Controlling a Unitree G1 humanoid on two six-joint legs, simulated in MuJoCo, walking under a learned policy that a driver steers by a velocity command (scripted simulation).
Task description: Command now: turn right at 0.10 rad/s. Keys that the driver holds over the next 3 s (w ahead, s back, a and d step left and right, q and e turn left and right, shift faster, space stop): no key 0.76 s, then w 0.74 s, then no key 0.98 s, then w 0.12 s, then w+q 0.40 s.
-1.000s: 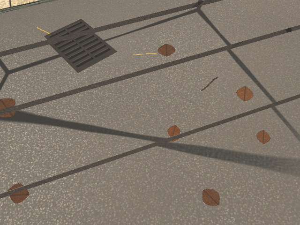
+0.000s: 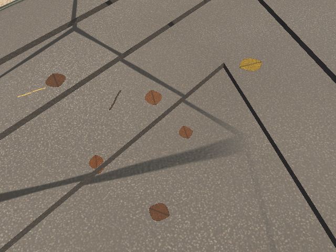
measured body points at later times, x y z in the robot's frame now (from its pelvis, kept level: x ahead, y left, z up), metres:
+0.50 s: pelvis -0.01 +0.03 +0.00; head +0.00 +0.03 +0.45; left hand +0.02 +0.28 -0.15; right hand +0.04 -0.22 -0.15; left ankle -0.02 +0.13 -0.74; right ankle +0.00 -0.08 -0.74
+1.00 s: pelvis +0.03 +0.02 +0.00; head +0.02 +0.01 +0.45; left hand +0.04 +0.26 -0.15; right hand -0.03 -0.22 -0.16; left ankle -0.02 +0.13 -0.74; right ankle +0.02 -0.08 -0.72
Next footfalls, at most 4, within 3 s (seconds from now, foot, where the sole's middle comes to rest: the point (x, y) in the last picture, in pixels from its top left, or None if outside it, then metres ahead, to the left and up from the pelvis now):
0.10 left None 0.02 0.13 -0.78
1.52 left None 0.44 0.07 -0.78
1.98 right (211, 243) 0.52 -0.11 -0.78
2.82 right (218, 215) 0.63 -0.15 -0.78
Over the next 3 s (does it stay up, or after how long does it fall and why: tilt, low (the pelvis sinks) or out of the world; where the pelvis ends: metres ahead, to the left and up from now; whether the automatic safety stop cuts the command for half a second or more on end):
stays up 0.60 -0.07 0.00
